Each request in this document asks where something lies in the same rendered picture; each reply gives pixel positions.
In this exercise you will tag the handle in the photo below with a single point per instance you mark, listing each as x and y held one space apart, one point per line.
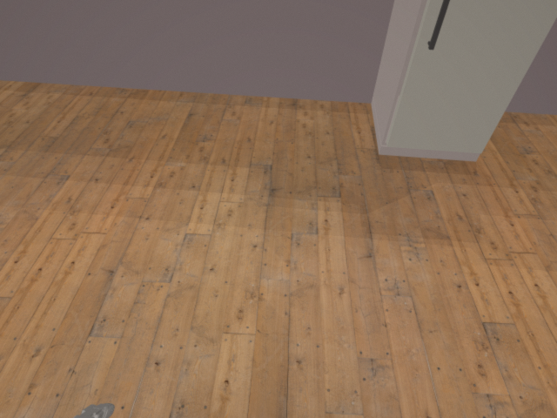
438 24

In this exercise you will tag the fridge door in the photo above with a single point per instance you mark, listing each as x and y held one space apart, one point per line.
454 96

